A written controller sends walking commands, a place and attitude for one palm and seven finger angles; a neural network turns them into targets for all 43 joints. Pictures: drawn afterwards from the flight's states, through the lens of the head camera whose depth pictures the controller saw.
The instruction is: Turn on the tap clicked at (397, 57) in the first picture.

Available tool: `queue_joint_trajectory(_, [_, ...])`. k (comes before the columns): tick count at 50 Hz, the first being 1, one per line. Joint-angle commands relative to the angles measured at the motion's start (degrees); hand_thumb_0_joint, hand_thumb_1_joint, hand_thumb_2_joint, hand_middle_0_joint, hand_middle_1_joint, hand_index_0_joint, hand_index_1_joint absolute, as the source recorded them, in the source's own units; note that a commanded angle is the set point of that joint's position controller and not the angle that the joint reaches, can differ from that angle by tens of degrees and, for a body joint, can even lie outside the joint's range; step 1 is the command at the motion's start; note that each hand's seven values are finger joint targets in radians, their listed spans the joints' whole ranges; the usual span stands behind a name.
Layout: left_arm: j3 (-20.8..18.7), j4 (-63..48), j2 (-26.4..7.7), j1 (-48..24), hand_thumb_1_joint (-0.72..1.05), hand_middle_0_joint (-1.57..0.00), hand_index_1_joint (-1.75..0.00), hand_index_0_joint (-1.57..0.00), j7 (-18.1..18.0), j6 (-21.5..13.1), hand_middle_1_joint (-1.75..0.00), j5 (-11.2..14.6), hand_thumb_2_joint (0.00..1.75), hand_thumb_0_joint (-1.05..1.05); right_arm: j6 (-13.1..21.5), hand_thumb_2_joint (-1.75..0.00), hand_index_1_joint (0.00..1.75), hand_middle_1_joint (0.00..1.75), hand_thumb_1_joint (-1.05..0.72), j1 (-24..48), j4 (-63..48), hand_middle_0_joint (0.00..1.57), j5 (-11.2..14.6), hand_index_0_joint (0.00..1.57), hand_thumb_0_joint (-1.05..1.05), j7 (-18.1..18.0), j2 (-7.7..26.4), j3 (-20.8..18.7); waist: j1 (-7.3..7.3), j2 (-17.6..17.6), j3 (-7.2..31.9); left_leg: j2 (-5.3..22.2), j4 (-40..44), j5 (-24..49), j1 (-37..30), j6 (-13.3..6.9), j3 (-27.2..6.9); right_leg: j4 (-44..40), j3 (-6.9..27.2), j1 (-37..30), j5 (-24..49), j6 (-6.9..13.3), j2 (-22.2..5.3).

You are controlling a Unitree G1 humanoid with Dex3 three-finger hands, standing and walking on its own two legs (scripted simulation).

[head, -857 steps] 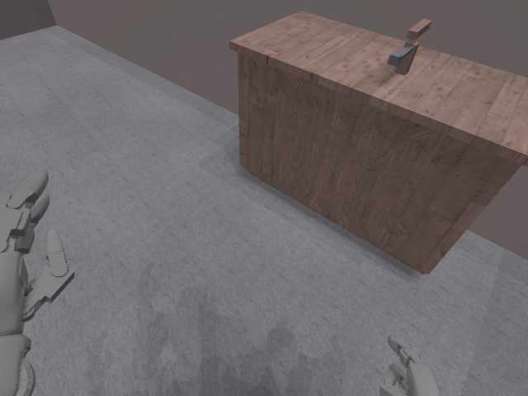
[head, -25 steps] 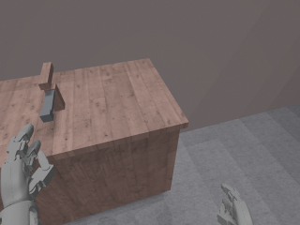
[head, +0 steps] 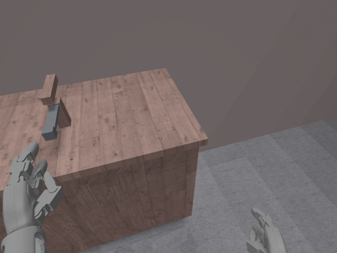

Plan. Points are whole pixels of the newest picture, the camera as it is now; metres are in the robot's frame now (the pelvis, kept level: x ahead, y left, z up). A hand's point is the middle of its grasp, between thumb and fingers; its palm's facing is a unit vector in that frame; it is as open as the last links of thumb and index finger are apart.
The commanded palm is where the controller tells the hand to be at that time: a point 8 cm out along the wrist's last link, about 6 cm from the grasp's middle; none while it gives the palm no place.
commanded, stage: reach beside the lever's end, fingers flat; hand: left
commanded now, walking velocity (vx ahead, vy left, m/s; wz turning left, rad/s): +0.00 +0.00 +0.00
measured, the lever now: (49, 133) +0.37 +0.38 +0.09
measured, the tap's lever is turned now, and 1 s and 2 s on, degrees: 0 0 0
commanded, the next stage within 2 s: none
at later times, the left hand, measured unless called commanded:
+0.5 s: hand (55, 179) +0.21 +0.26 +0.12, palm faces +0.57 -0.81 -0.13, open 7.4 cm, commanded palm +0.17 +0.31 +0.13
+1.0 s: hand (48, 166) +0.25 +0.30 +0.11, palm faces +0.60 -0.79 -0.12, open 7.5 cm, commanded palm +0.21 +0.34 +0.11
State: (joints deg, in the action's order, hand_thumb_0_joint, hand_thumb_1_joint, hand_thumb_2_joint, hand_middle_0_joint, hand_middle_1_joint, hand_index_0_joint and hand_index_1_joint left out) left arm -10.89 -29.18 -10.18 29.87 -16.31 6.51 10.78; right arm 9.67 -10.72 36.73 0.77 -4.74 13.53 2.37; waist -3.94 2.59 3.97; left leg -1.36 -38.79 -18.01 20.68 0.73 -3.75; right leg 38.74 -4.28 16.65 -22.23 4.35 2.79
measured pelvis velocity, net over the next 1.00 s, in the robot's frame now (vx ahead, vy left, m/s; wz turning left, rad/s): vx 0.00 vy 0.01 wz -0.01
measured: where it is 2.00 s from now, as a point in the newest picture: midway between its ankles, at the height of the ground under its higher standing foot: outside the picture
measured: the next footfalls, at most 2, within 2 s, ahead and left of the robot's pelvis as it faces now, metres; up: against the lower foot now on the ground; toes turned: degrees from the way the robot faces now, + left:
none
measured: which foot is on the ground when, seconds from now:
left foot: down 0.00-1.00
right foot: down 0.00-1.00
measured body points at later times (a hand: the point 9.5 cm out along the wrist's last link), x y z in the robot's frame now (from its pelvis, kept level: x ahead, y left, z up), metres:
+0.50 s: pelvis +0.01 +0.00 +0.00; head -0.01 -0.02 +0.45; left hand +0.18 +0.30 +0.13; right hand +0.20 -0.23 -0.08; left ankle +0.03 +0.13 -0.72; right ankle -0.01 -0.07 -0.72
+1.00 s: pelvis +0.00 +0.01 +0.00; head +0.00 +0.00 +0.45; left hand +0.21 +0.34 +0.12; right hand +0.18 -0.22 -0.09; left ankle +0.03 +0.13 -0.72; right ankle -0.01 -0.07 -0.72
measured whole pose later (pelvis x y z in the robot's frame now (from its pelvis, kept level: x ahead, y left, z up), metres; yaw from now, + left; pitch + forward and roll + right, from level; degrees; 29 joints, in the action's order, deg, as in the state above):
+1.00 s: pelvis +0.00 +0.01 +0.00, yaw -1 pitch +2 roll +0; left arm -21.0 -3.9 -14.2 11.2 -13.0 0.0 11.6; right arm 7.9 -9.8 40.1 1.3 -5.5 13.4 1.3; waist -2.4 2.0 2.8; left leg -1.6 -37.7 -17.3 22.3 0.0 -2.9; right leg 37.4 -3.5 18.4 -21.2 3.6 2.4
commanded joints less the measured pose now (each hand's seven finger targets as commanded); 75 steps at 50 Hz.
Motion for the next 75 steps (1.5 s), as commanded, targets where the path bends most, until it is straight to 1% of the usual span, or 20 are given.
queue_joint_trajectory(1, [-4.85,-13.04,-7.33,-4.29,0.90,-0.20,-0.30,-0.20,-0.40,-4.31,-0.30,-0.59,0.90,0.00,3.62,-0.90,0.30,0.30,-0.90,8.77,-10.16,0.20,0.13,0.20,0.00,-0.36,5.67,-2.05,0.20,-3.12,2.35,-0.39,4.22,6.70,-2.59,-2.85,1.47,-9.77,4.25,1.65,10.18,-4.14,-3.84])
queue_joint_trajectory(8, [-9.94,-7.79,-11.28,-8.31,0.90,-0.20,-0.30,-0.20,-0.63,-4.38,-0.30,-0.13,0.90,0.00,3.00,-0.90,0.30,0.30,-0.90,8.55,-8.41,0.20,0.29,0.20,0.00,-0.99,5.80,-2.24,0.34,-2.53,1.04,-0.57,3.92,5.57,-1.62,-2.81,1.72,-11.32,5.96,1.82,9.34,-4.49,-4.10])
queue_joint_trajectory(13, [-9.89,-5.88,-11.20,-10.52,0.90,-0.20,-0.30,-0.20,0.68,-5.36,-0.30,0.10,0.90,0.00,3.13,-0.90,0.30,0.30,-0.90,8.19,-7.99,0.20,0.37,0.20,0.00,-1.02,6.04,-2.40,0.32,-1.39,3.42,-0.58,4.33,8.17,-2.86,-2.72,1.61,-9.96,5.31,0.42,13.83,-4.29,-4.04])
queue_joint_trajectory(14, [-7.69,-6.93,-8.87,-11.24,0.90,-0.20,-0.30,-0.20,1.16,-5.84,-0.30,0.27,0.90,0.00,3.21,-0.90,0.30,0.30,-0.90,8.41,-8.46,0.20,0.32,0.20,0.00,-0.87,5.74,-2.38,0.61,-0.55,4.69,-0.64,4.50,9.19,-3.67,-2.71,1.69,-9.21,4.78,-0.28,15.23,-4.16,-4.18])
queue_joint_trajectory(18, [-11.96,-2.94,-12.28,-9.49,0.90,-0.20,-0.30,-0.20,1.61,-5.93,-0.30,0.70,0.90,0.00,3.05,-0.90,0.30,0.30,-0.90,7.55,-7.79,0.20,0.44,0.20,0.00,-0.95,6.32,-2.84,-0.07,-3.13,3.96,-0.46,4.69,10.00,-2.77,-2.61,1.67,-9.20,4.57,-0.69,17.45,-4.37,-3.88])
queue_joint_trajectory(22, [-11.44,-1.97,-11.01,-11.34,0.90,-0.20,-0.30,-0.20,1.61,-6.54,-0.30,1.06,0.90,0.00,2.75,-0.90,0.30,0.30,-0.90,7.66,-8.07,0.20,0.38,0.20,0.00,-0.91,6.20,-2.92,0.47,-3.50,4.56,-0.57,4.64,10.57,-3.02,-2.59,1.80,-8.89,4.43,-0.66,18.62,-4.55,-3.99])
queue_joint_trajectory(23, [-13.91,-0.71,-13.47,-11.65,0.90,-0.20,-0.30,-0.20,1.31,-6.62,-0.30,0.83,0.90,0.00,2.45,-0.90,0.30,0.30,-0.90,7.31,-7.30,0.20,0.52,0.20,0.00,-1.01,6.35,-3.05,0.42,-3.16,3.89,-0.52,4.73,10.34,-2.74,-2.58,1.89,-9.25,4.52,-0.43,18.02,-4.44,-3.80])
queue_joint_trajectory(24, [-11.89,-1.36,-11.28,-13.05,0.90,-0.20,-0.30,-0.20,1.57,-6.89,-0.30,1.00,0.90,0.00,2.26,-0.90,0.30,0.30,-0.90,7.96,-7.73,0.20,0.50,0.20,0.00,-1.04,6.08,-2.95,0.71,-2.27,4.38,-0.66,4.86,10.49,-3.05,-2.64,1.99,-9.01,4.38,-0.64,17.72,-4.31,-3.87])
queue_joint_trajectory(28, [-12.44,-0.58,-12.88,-16.33,0.90,-0.20,-0.29,-0.20,1.52,-8.71,-0.29,0.16,0.90,0.00,2.66,-0.90,0.30,0.30,-0.90,7.48,-6.90,0.20,0.45,0.20,0.00,-1.00,6.32,-3.14,0.93,1.15,4.70,-0.54,4.95,10.52,-3.97,-2.46,1.77,-8.72,4.11,0.49,15.59,-3.62,-3.40])
queue_joint_trajectory(29, [-10.29,-0.40,-10.79,-16.65,0.90,-0.19,-0.29,-0.19,1.80,-9.10,-0.29,0.32,0.90,0.00,2.74,-0.90,0.30,0.30,-0.90,7.67,-7.15,0.20,0.40,0.20,0.00,-0.88,6.24,-3.03,1.50,0.46,4.89,-0.58,5.02,10.66,-4.37,-2.52,1.56,-8.50,3.80,0.64,15.75,-3.58,-3.44])
queue_joint_trajectory(38, [-15.13,5.95,-15.10,-19.37,0.90,-0.19,-0.26,-0.19,1.67,-9.14,-0.26,0.36,0.90,0.00,1.93,-0.90,0.30,0.30,-0.90,7.60,-6.26,0.20,0.57,0.20,0.00,-1.22,6.79,-3.40,0.88,-0.66,5.09,-0.41,5.83,9.42,-3.24,-2.32,1.33,-8.80,3.45,0.69,13.23,-3.33,-2.81])
queue_joint_trajectory(39, [-11.57,5.35,-11.99,-22.57,0.90,-0.19,-0.26,-0.19,1.97,-9.43,-0.26,0.42,0.90,0.00,1.86,-0.90,0.30,0.30,-0.90,8.11,-6.55,0.20,0.57,0.20,0.00,-1.15,6.56,-3.17,2.10,-0.87,5.11,-0.55,5.73,9.78,-3.77,-2.38,1.34,-8.54,3.39,1.06,13.90,-3.45,-3.04])
queue_joint_trajectory(43, [-15.59,8.92,-15.92,-24.43,0.90,-0.18,-0.25,-0.18,1.96,-10.14,-0.25,0.21,0.90,0.00,1.40,-0.90,0.30,0.30,-0.90,7.52,-5.71,0.20,0.49,0.20,0.00,-1.21,6.91,-3.44,1.31,0.05,5.85,-0.57,5.59,9.57,-3.23,-2.34,1.49,-8.58,3.73,0.91,13.65,-3.31,-2.77])
queue_joint_trajectory(59, [-16.83,20.55,-18.68,-36.08,0.90,-0.17,-0.21,-0.17,4.22,-13.12,-0.21,-0.16,0.90,0.00,1.01,-0.90,0.30,0.30,-0.90,5.91,-4.85,0.20,0.67,0.20,0.00,-1.26,7.69,-3.82,2.45,0.63,8.60,-0.49,5.40,10.72,-3.53,-2.44,1.11,-7.45,3.32,1.13,14.84,-3.15,-2.21])
queue_joint_trajectory(63, [-21.98,25.03,-23.71,-36.17,0.90,-0.17,-0.20,-0.17,4.77,-13.75,-0.20,0.12,0.90,0.00,0.25,-0.90,0.30,0.30,-0.90,4.75,-4.21,0.20,0.63,0.20,0.00,-1.36,8.03,-4.17,1.69,-0.25,8.90,-0.51,4.94,11.37,-1.90,-2.56,1.49,-7.38,3.69,0.06,16.64,-3.31,-2.20])
queue_joint_trajectory(64, [-20.47,25.65,-21.72,-36.27,0.90,-0.17,-0.20,-0.17,5.44,-13.72,-0.20,0.56,0.90,0.00,0.07,-0.90,0.30,0.30,-0.90,4.73,-4.63,0.20,0.64,0.20,0.00,-1.31,8.00,-4.13,2.17,-0.98,9.27,-0.70,4.78,11.48,-1.61,-2.65,1.74,-7.33,3.76,-0.22,17.39,-3.56,-2.34])
queue_joint_trajectory(65, [-22.57,27.15,-24.45,-37.19,0.90,-0.16,-0.19,-0.16,5.75,-13.81,-0.19,0.60,0.90,0.00,-0.19,-0.90,0.30,0.30,-0.90,4.52,-4.35,0.20,0.88,0.20,0.00,-1.38,8.15,-4.17,1.99,-0.58,8.52,-0.56,4.84,11.15,-0.94,-2.57,1.55,-7.30,3.77,0.14,16.88,-3.41,-2.22])
queue_joint_trajectory(68, [-22.88,28.61,-25.86,-41.20,0.90,-0.16,-0.19,-0.16,6.55,-14.97,-0.19,0.07,0.90,0.00,-0.29,-0.90,0.30,0.30,-0.90,3.67,-3.78,0.20,0.84,0.20,0.00,-1.55,8.30,-4.16,2.58,2.10,8.35,-0.53,4.46,11.03,-1.41,-2.72,1.34,-7.08,3.76,1.49,16.02,-3.23,-1.97])
queue_joint_trajectory(69, [-20.81,28.99,-23.64,-42.41,0.90,-0.16,-0.18,-0.16,7.14,-15.48,-0.18,0.35,0.90,0.00,-0.21,-0.90,0.30,0.30,-0.90,3.56,-3.89,0.20,0.81,0.20,0.00,-1.47,8.27,-4.17,3.27,2.27,8.75,-0.59,4.34,10.60,-1.78,-2.74,1.34,-6.95,3.67,2.09,15.63,-3.33,-1.95])
queue_joint_trajectory(75, [-21.89,35.91,-27.08,-49.04,0.90,-0.16,-0.17,-0.16,9.46,-17.33,-0.17,0.43,0.90,0.00,-0.14,-0.90,0.30,0.30,-0.90,1.60,-2.78,0.20,0.93,0.20,0.00,-1.96,9.36,-4.38,4.14,1.17,10.06,-0.62,3.51,8.55,-0.69,-3.04,0.76,-6.61,3.88,3.77,13.38,-3.37,-1.74])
